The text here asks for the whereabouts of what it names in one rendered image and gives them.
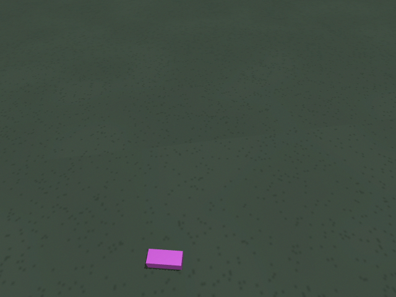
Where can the carton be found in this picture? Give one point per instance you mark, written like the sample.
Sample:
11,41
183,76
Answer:
165,259

